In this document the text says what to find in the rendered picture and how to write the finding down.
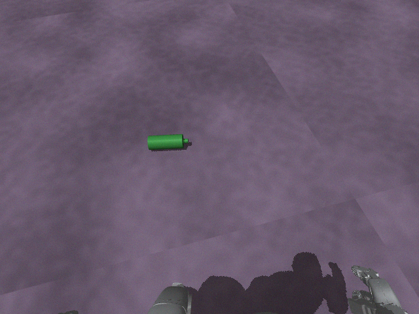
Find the right robot hand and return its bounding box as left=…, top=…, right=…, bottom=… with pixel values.
left=348, top=266, right=402, bottom=314

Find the bottle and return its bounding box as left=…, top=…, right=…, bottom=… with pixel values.
left=147, top=134, right=189, bottom=150

